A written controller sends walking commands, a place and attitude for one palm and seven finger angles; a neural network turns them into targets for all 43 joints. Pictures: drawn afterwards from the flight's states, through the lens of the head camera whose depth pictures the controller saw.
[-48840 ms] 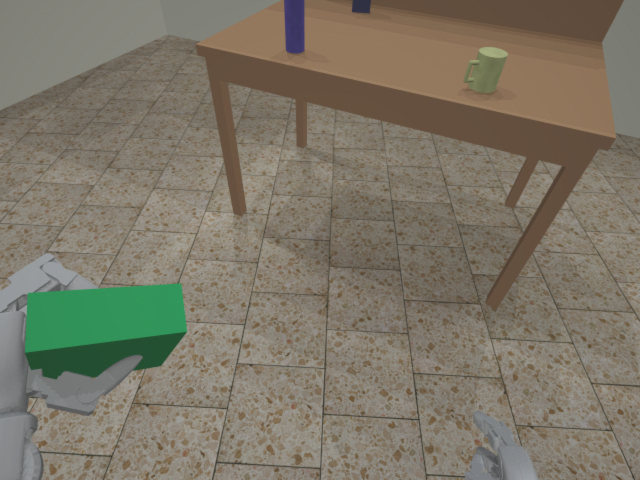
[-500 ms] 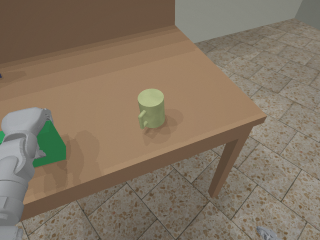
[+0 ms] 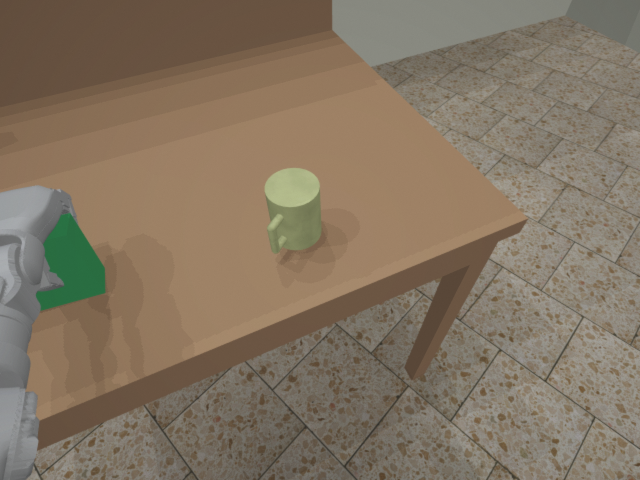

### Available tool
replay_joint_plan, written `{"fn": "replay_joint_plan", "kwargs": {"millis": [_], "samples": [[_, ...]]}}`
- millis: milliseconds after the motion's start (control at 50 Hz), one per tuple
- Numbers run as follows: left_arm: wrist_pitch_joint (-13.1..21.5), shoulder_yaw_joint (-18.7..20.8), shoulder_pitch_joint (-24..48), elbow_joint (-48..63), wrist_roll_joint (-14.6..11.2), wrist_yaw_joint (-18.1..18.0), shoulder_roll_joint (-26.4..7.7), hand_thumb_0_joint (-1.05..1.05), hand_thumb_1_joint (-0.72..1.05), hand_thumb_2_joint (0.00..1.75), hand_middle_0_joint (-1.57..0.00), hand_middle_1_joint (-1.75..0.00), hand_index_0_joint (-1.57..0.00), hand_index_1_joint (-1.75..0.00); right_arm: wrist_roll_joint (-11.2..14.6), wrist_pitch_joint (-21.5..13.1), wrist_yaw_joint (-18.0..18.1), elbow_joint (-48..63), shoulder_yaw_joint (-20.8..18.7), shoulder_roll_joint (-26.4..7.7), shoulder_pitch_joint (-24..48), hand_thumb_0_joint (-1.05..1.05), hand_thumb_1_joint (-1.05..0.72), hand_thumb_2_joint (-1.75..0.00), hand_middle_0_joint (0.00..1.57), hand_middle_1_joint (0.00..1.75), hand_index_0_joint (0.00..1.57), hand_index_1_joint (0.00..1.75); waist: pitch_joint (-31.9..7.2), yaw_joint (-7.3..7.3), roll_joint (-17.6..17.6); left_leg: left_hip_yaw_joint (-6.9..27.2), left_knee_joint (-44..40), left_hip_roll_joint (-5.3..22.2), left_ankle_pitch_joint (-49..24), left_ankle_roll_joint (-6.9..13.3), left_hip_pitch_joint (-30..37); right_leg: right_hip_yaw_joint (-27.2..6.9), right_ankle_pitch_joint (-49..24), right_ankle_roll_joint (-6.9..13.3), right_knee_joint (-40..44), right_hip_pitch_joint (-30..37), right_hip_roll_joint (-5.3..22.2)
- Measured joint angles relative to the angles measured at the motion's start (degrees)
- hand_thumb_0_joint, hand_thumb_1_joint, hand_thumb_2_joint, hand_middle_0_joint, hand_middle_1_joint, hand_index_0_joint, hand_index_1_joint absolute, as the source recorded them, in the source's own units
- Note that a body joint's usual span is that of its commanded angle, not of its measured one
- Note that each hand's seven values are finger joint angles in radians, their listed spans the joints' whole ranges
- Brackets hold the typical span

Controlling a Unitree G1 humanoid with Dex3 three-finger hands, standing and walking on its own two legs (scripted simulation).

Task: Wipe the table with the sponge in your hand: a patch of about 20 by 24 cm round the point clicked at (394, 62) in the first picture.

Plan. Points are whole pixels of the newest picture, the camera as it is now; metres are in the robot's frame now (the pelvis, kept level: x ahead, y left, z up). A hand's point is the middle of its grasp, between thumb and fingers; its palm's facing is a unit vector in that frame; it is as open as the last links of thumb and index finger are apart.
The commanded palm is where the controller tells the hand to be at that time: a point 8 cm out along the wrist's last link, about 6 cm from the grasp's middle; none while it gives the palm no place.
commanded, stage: wipe forward along the first lane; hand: left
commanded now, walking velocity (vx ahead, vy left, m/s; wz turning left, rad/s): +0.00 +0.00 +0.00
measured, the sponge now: (41, 277) +0.35 +0.40 +0.04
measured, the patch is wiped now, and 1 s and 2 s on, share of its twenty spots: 0.30 0.50 0.70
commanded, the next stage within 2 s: slide across to the middle lane in 0.50 s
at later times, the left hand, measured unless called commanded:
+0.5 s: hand (36, 221) +0.41 +0.41 +0.08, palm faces -0.15 +0.01 -0.99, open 9.2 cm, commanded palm +0.41 +0.40 +0.12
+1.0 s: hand (63, 202) +0.44 +0.39 +0.09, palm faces -0.12 +0.03 -0.99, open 9.2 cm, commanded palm +0.44 +0.36 +0.14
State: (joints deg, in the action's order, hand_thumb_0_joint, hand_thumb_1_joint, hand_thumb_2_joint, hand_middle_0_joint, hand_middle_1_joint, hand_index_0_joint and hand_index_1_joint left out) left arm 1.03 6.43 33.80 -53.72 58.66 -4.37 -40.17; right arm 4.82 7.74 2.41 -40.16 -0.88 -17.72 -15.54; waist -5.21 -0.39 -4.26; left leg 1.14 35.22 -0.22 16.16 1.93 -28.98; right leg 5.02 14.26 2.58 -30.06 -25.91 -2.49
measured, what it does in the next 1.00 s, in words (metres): stands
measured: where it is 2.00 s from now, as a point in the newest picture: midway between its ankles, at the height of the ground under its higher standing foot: outside the picture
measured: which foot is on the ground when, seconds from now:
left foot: down 0.00-1.00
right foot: down 0.00-1.00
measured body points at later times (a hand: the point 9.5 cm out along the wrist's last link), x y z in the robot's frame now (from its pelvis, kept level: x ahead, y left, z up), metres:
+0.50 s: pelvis +0.01 +0.03 +0.00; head +0.07 +0.03 +0.44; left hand +0.41 +0.41 +0.14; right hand +0.07 -0.25 -0.13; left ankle +0.01 +0.10 -0.73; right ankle +0.00 -0.09 -0.73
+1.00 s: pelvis +0.02 +0.03 +0.00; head +0.09 +0.03 +0.45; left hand +0.44 +0.38 +0.14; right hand +0.09 -0.23 -0.13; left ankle +0.01 +0.10 -0.73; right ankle +0.00 -0.09 -0.73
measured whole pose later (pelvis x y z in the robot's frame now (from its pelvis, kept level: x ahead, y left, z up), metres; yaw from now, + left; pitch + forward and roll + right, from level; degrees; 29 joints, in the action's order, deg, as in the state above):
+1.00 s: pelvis +0.02 +0.03 +0.00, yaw +1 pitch +12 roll -3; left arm -4.5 -2.3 45.6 -58.9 58.9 -6.5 -37.4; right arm 4.3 7.3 1.4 -42.6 -0.8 -15.9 -16.5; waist -5.1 0.6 -3.4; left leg 1.3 33.9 -2.4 17.2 4.1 -28.3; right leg 4.9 14.7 0.6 -27.2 -24.1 -0.6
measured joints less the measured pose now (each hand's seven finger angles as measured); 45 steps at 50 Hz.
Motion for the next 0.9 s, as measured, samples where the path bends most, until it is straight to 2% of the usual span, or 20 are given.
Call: {"fn": "replay_joint_plan", "kwargs": {"millis": [240,620,740,840,900], "samples": [[-0.3,-1.2,5.0,-4.5,1.5,-1.0,-0.5,0.01,-0.51,1.14,-0.86,-1.37,-0.86,-1.44,-0.2,0.4,-0.6,0.0,0.2,0.3,-0.2,0.01,-0.91,-0.90,0.20,0.29,0.20,0.30,-0.6,0.47,0.5,-0.3,0.7,-0.6,0.4,1.0,-1.5,-0.2,0.0,-1.0,0.0,-1.1,0.6],[0.1,-1.8,12.8,-10.5,3.8,-0.5,-3.8,0.02,-0.51,1.14,-0.85,-1.37,-0.86,-1.44,-1.0,0.8,-0.8,-0.4,0.4,0.5,-2.4,0.01,-0.91,-0.90,0.20,0.30,0.20,0.30,-0.4,2.15,1.4,-0.5,2.6,-1.1,1.4,1.9,-5.1,-0.5,0.4,-1.9,-0.8,-4.2,1.0],[-0.7,-4.1,10.9,-7.5,3.1,-1.1,-2.7,0.02,-0.51,1.14,-0.85,-1.38,-0.86,-1.45,-1.2,1.1,-0.9,-1.2,-0.6,0.7,-3.9,0.01,-0.91,-0.90,0.20,0.29,0.20,0.30,-0.7,1.48,0.6,-0.5,2.3,-1.1,1.7,2.1,-4.4,-0.5,0.5,-2.1,-0.1,-3.2,1.1],[-1.7,-5.5,10.4,-6.0,0.1,-2.3,-0.8,0.01,-0.50,1.14,-0.83,-1.40,-0.84,-1.46,-0.7,0.7,-0.7,-2.6,-0.5,1.4,-3.7,0.01,-0.91,-0.90,0.20,0.29,0.20,0.30,-0.6,0.97,0.7,-0.2,1.1,-1.5,1.7,2.2,-2.3,-0.3,0.6,-2.3,1.0,-1.1,1.4],[-3.0,-6.6,10.6,-5.4,-0.3,-2.4,0.6,0.00,-0.49,1.14,-0.83,-1.41,-0.84,-1.47,-0.5,0.3,-0.8,-2.9,-0.2,1.7,-2.8,0.01,-0.91,-0.90,0.20,0.29,0.20,0.30,-0.3,0.94,0.9,-0.1,0.2,-1.8,1.5,2.2,-1.0,-0.2,0.5,-2.2,1.8,0.2,1.6]]}}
